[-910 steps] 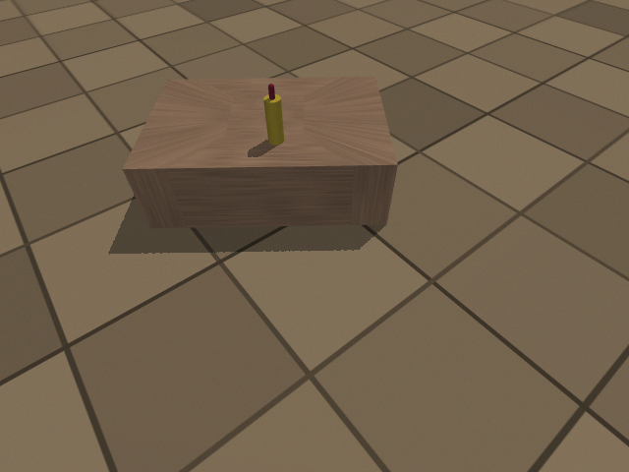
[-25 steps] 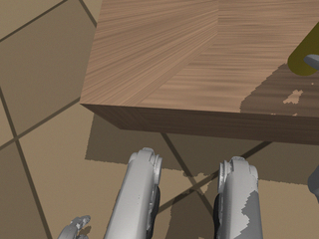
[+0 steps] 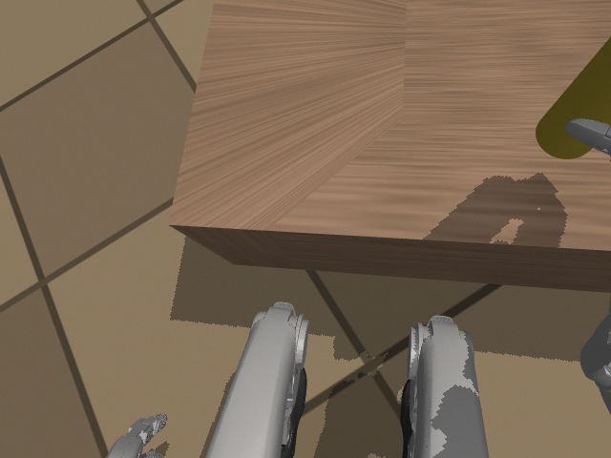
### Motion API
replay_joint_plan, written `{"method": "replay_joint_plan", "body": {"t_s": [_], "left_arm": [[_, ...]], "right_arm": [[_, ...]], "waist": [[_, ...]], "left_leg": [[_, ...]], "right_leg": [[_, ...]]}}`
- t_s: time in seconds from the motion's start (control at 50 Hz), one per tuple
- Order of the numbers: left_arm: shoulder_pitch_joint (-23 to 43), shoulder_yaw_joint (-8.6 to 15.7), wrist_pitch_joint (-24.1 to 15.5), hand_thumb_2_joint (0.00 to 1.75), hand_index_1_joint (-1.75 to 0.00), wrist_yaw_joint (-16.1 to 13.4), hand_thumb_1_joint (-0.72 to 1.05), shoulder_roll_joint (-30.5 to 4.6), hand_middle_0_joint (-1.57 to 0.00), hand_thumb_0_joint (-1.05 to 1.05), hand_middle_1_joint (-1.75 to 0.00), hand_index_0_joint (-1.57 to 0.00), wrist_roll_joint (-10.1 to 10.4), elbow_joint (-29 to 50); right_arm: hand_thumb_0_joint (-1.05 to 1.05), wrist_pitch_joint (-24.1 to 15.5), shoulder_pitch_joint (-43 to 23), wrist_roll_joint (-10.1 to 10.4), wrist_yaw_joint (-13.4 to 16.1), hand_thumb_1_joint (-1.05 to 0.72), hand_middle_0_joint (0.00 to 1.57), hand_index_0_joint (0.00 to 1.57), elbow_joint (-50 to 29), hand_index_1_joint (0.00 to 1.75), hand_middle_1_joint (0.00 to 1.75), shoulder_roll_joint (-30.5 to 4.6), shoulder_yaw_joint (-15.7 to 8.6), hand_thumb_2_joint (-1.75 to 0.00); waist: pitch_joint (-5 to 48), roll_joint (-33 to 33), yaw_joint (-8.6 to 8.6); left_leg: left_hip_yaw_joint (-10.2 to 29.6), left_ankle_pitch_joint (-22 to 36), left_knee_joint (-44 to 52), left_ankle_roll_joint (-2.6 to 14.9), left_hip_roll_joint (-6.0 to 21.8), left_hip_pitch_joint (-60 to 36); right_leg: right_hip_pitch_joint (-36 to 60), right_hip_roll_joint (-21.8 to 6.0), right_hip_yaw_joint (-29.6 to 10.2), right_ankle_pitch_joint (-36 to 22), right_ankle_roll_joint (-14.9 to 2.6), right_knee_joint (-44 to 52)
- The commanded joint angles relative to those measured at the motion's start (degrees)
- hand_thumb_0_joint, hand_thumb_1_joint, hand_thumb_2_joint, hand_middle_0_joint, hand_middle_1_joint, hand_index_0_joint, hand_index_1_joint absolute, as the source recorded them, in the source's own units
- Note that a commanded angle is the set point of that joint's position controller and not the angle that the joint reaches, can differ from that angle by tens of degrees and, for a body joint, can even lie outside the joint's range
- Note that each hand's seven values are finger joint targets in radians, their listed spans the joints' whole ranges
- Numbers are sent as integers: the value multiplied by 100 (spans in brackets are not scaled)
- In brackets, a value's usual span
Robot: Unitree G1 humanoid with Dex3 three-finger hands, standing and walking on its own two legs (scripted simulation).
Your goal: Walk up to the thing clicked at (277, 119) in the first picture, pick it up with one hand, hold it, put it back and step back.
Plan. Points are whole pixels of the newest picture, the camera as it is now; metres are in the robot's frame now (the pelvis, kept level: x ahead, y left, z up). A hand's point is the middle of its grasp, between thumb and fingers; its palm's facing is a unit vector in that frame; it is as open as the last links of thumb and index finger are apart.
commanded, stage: settle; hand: right
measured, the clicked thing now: out of the picture +0.52 -0.26 +0.07
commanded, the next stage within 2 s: lift in 0.32 s
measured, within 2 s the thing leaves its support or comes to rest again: neither
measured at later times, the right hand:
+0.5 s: hand out of the picture +0.53 -0.29 +0.06, palm faces +0.33 +0.95 -0.01, open 10.3 cm
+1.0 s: hand out of the picture +0.48 -0.26 +0.14, palm faces +0.33 +0.94 -0.01, open 10.2 cm
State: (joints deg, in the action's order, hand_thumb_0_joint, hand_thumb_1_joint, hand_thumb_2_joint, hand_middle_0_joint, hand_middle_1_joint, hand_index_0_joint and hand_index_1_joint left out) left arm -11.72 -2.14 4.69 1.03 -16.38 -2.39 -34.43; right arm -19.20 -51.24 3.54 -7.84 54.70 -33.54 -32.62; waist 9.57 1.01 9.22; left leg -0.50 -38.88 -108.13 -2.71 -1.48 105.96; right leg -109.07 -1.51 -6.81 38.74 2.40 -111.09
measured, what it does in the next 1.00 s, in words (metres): rises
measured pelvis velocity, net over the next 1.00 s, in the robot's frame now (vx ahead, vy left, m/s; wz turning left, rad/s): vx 0.02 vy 0.00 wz -0.03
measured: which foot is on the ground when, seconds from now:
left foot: down 0.00-1.00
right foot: down 0.00-1.00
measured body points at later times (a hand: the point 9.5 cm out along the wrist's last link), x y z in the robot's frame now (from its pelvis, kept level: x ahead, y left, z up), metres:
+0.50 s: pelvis +0.01 +0.00 +0.03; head +0.22 -0.04 +0.43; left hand +0.09 +0.27 -0.09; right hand +0.50 -0.34 +0.06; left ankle +0.07 +0.14 -0.44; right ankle +0.06 -0.14 -0.44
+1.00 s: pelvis +0.02 +0.00 +0.11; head +0.19 -0.04 +0.52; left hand +0.13 +0.26 -0.01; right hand +0.46 -0.31 +0.14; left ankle +0.07 +0.14 -0.44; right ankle +0.06 -0.14 -0.44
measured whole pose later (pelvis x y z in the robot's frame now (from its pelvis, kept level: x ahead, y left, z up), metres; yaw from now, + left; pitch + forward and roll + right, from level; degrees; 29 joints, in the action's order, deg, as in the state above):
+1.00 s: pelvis +0.02 +0.00 +0.11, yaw -2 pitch +30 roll +4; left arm -12.5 -0.6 3.2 -0.5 -13.8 -1.3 -35.5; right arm -18.3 -35.1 6.3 -1.6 40.6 -21.8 -25.4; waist 10.2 1.2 6.0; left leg -0.8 -35.2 -87.4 -2.1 -1.1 82.3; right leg -85.5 -2.5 -5.7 35.5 2.0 -90.8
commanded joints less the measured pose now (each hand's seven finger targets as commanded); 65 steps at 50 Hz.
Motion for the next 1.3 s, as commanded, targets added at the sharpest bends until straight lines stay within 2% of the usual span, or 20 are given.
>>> {"method": "replay_joint_plan", "body": {"t_s": [0.0,0.08,0.14,0.16,0.22,0.34,0.42,0.48,0.5,0.54,0.56,0.6,0.68,0.78,0.8,1.0,1.08,1.18,1.24,1.28], "left_arm": [[-1002,455,-78,89,-30,-65,90,-1113,-20,0,-30,-20,18,222],[-1027,458,-67,89,-30,-66,89,-1095,-20,0,-30,-20,19,221],[-1065,457,-85,89,-30,-75,89,-1075,-20,0,-30,-20,5,179],[-1082,435,-91,90,-30,-69,89,-1045,-20,0,-30,-20,3,177],[-1042,443,-95,89,-30,-57,89,-1032,-20,0,-30,-20,15,178],[-1054,459,-92,89,-30,-47,90,-1021,-20,0,-30,-20,7,197],[-1070,433,-94,88,-30,-31,92,-1007,-21,0,-32,-22,-29,169],[-1054,468,-82,87,-30,-32,92,-1008,-21,0,-32,-22,-22,214],[-1033,448,-78,88,-30,-37,92,-999,-21,0,-32,-22,-15,228],[-1007,493,-94,88,-30,-36,91,-992,-21,0,-32,-23,-20,275],[-1017,451,-95,88,-30,-35,92,-946,-21,0,-32,-22,-8,217],[-979,504,-94,87,-30,-54,92,-989,-21,0,-32,-23,15,259],[-891,517,-129,87,-30,-91,92,-942,-21,0,-32,-22,76,299],[-921,554,-184,88,-30,-152,92,-880,-21,0,-32,-22,101,302],[-900,566,-203,87,-30,-166,92,-857,-20,0,-32,-22,95,306],[-751,583,-336,89,-30,-250,90,-707,-20,0,-31,-21,169,304],[-746,622,-396,90,-30,-268,88,-651,-20,0,-30,-20,190,296],[-694,634,-469,91,-31,-292,86,-574,-20,0,-30,-20,190,273],[-632,623,-516,91,-31,-303,87,-576,-20,0,-30,-20,186,220],[-570,635,-559,91,-31,-286,87,-556,-20,0,-30,-19,192,271]], "right_arm": [[0,-445,-2147,103,23,-18,129,133,-1506,140,140,-1646,-133,-126],[0,-391,-1910,101,42,-19,130,134,-1225,142,142,-1509,-95,-128],[0,-457,-2163,129,25,-20,131,135,-1680,143,143,-1631,-142,-129],[0,-413,-1921,122,29,-19,130,134,-1233,143,143,-1490,-103,-129],[0,-444,-1853,132,28,-20,129,133,-1242,143,143,-1460,-98,-130],[0,-507,-2048,132,76,-22,128,132,-1516,145,145,-1499,-123,-133],[0,-502,-1601,106,121,-17,132,135,-1023,144,144,-1334,-111,-130],[0,-576,-1992,87,137,-21,131,134,-1675,141,141,-1469,-98,-127],[0,-518,-1615,67,142,-19,130,132,-1158,140,140,-1288,-17,-126],[0,-581,-1940,133,150,-18,129,131,-2003,139,139,-1400,-91,-125],[0,-491,-1453,117,144,-17,128,130,-1293,139,139,-1087,46,-125],[0,-523,-1743,159,197,-18,129,131,-2044,139,139,-1240,-1,-125],[0,-394,-1144,209,298,-18,128,131,-1848,138,138,-854,129,-124],[0,-356,-1046,271,446,-18,130,133,-2578,140,140,-766,266,-125],[0,-341,-1011,302,479,-20,132,134,-2649,141,141,-523,404,-126],[0,-296,169,389,746,-13,130,133,-3060,141,141,53,721,-126],[0,-231,816,413,856,-6,129,133,-3275,142,142,405,938,-126],[0,-274,1033,397,1001,-2,127,131,-3558,141,141,816,1249,-125],[0,-359,1112,379,1029,-1,127,131,-3640,142,142,774,1244,-127],[0,-392,1298,392,1021,1,126,131,-3618,142,142,1035,1418,-126]], "waist": [[3802,1340,-61],[3750,1221,-5],[4019,1414,-48],[3914,1145,30],[3594,1082,-13],[3907,1187,-41],[3610,1105,-71],[4110,1376,-148],[3788,1104,-70],[4212,1362,-195],[3867,1032,-103],[4001,1274,-186],[3632,921,-213],[3797,995,-287],[3796,934,-242],[3113,634,-406],[2975,522,-430],[2404,397,-337],[2174,593,-451],[1990,432,-449]], "left_leg": [[-310,1483,1267,484,-1,-1952],[-339,1620,1370,484,-19,-2067],[-293,1893,1439,467,-5,-2232],[-294,2027,1483,435,-18,-2360],[-280,1759,1551,453,-15,-2331],[-291,1794,1671,453,-23,-2466],[-320,1985,1616,464,-25,-2346],[-301,1935,1733,480,-23,-2507],[-330,1820,1778,468,-29,-2495],[-263,1956,1829,468,-16,-2804],[-316,1971,1867,450,-20,-2723],[-285,1844,1969,472,-13,-2852],[-298,1514,2249,460,-19,-3044],[-252,1822,2624,458,-27,-3552],[-254,1960,2721,442,-37,-3673],[-201,2060,3622,430,-22,-4633],[-198,2648,3959,402,-15,-5223],[-194,2684,4404,382,-20,-5555],[-209,2455,4616,409,2,-5587],[-231,2385,4747,402,3,-5717]], "right_leg": [[3065,-54,298,-1496,-328,1471],[3226,-67,267,-1703,-324,1561],[3473,-68,297,-2019,-328,1510],[3377,-81,307,-2092,-360,1446],[3071,-64,319,-1746,-363,1597],[3487,-72,283,-1854,-344,1713],[3549,-92,285,-2191,-330,1715],[3961,-95,268,-2184,-317,1846],[3765,-85,255,-2004,-331,1881],[3862,-73,305,-2053,-327,1926],[3823,-83,298,-2105,-339,1929],[3925,-64,293,-1931,-323,2096],[3875,-73,263,-1395,-328,2441],[4344,-70,341,-1721,-332,2705],[4478,-76,358,-1832,-344,2726],[5108,-42,412,-1856,-345,3619],[5577,-38,441,-2422,-349,3933],[5913,-39,445,-2435,-334,4401],[6318,-58,400,-2308,-279,4786],[6371,-65,361,-2212,-274,4980]]}}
